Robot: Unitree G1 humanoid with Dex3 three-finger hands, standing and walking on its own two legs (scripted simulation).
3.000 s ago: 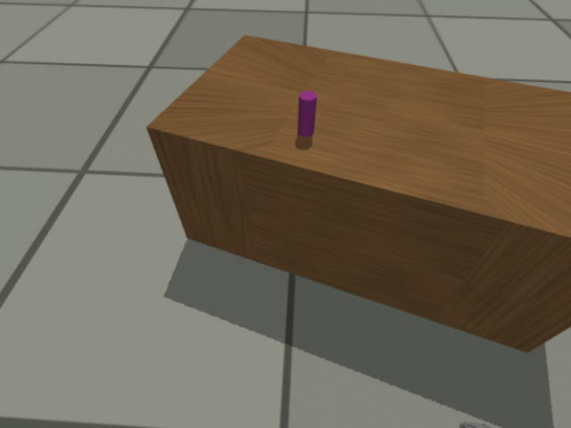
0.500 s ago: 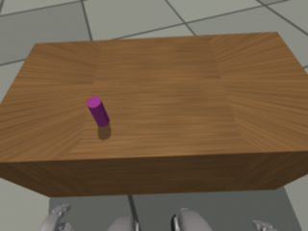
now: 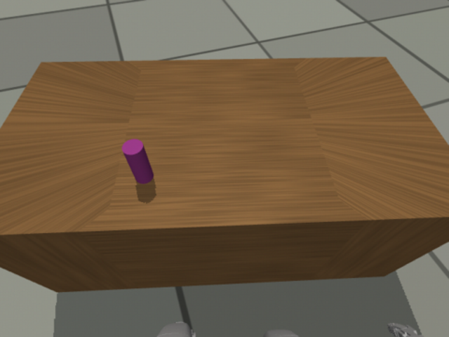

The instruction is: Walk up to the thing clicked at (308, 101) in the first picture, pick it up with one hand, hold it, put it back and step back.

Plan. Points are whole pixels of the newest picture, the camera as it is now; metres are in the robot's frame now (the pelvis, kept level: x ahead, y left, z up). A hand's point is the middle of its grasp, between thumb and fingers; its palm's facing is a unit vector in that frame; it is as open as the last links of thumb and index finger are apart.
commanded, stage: walk up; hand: left
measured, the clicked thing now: (139, 162) +0.52 +0.22 -0.09
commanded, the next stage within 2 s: stand in 1.12 s
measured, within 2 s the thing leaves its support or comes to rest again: neither
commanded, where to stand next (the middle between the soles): +0.06 +0.00 m, yaw +2 degrees
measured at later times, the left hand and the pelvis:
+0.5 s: hand out of the picture +0.11 +0.26 -0.13, palm faces +0.00 -0.94 -0.35, open 7.4 cm; pelvis +0.00 +0.00 +0.02, yaw +1 degrees
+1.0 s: hand out of the picture +0.09 +0.26 -0.13, palm faces +0.00 -0.94 -0.34, open 7.4 cm; pelvis +0.01 +0.01 +0.02, yaw +1 degrees
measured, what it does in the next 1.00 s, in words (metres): stands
